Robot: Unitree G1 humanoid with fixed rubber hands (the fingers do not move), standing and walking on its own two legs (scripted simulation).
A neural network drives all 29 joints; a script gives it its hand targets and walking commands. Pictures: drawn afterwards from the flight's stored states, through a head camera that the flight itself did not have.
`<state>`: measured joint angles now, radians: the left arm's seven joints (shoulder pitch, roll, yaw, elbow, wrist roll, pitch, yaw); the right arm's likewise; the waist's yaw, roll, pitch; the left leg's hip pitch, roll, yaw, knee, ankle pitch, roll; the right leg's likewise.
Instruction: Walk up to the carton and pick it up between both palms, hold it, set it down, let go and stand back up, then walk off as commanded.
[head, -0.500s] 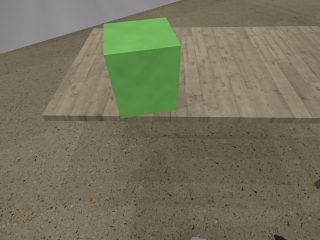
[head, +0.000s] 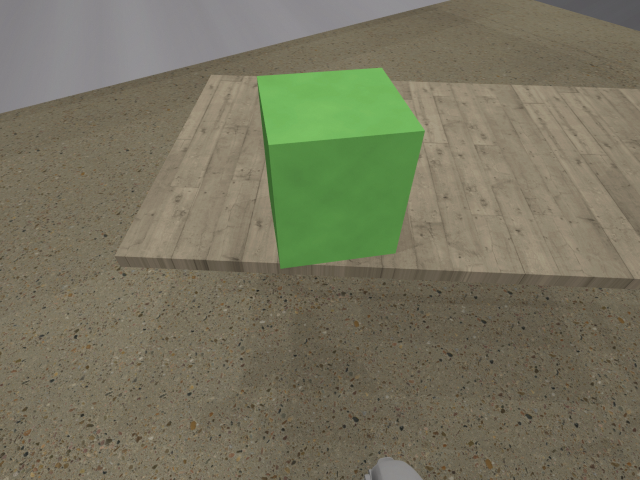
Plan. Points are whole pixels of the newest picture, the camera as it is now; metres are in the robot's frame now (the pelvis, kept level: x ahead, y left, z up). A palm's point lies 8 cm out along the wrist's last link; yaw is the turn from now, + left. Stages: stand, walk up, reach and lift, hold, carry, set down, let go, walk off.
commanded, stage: walk up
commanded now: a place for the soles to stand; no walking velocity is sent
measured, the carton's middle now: (330, 170) +0.60 +0.00 +0.07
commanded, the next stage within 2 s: none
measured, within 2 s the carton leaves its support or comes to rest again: neither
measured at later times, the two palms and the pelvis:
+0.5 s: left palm (72, 474) +0.17 +0.32 -0.08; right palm (537, 467) +0.20 -0.29 -0.14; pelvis +0.11 +0.00 -0.02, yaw +1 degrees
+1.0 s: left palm (95, 423) +0.25 +0.35 -0.14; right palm (517, 417) +0.26 -0.27 -0.11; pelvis +0.18 +0.04 -0.03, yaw -1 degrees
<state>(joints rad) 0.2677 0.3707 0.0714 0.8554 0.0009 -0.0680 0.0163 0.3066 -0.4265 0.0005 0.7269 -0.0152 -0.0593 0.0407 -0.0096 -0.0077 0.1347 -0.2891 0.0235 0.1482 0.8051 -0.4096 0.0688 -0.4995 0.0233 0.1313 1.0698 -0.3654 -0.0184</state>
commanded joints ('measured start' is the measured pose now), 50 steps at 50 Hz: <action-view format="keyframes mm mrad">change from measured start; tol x32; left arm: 1 -9 293 61 -58 -4 -15 -17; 11 391 423 132 25 30 -81 33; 28 -153 311 55 -116 28 -24 72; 50 125 285 59 -7 5 -14 49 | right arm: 1 38 -275 -161 -23 -5 -31 -16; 29 306 -316 -198 63 -42 15 1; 50 -135 -200 -108 -54 15 7 -64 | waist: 1 -80 150 0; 8 -43 192 -75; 12 136 -289 -227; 27 -97 -213 -89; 29 -212 266 -74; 50 60 63 -208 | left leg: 1 176 300 -419 -575 -265 67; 8 37 274 -258 -354 -97 167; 11 -432 17 -55 439 199 -14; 13 -576 9 -245 546 -179 -27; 27 -47 67 -183 113 45 -19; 31 -69 389 -942 -689 -610 24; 42 227 345 -427 -228 692 35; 50 -191 229 -209 17 388 -6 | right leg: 1 -277 -62 -51 -54 71 21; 10 481 -11 -162 -494 88 -32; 13 473 -416 792 -780 -319 -297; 26 -109 -317 367 -580 -418 -221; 31 -447 31 -10 353 -194 -31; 50 220 -70 -63 -346 197 -70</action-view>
